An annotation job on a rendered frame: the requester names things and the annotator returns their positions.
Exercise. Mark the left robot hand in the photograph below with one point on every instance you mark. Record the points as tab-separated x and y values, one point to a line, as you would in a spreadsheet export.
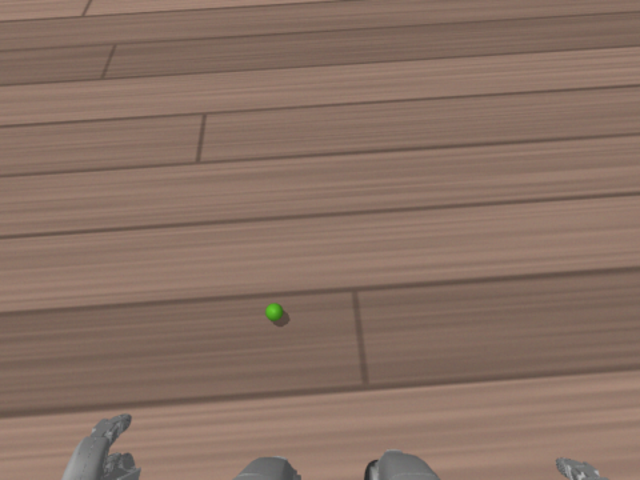
90	459

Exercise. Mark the right robot hand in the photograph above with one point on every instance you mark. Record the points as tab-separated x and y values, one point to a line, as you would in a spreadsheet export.
575	470

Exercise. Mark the ball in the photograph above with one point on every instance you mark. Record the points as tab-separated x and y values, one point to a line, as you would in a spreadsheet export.
274	312

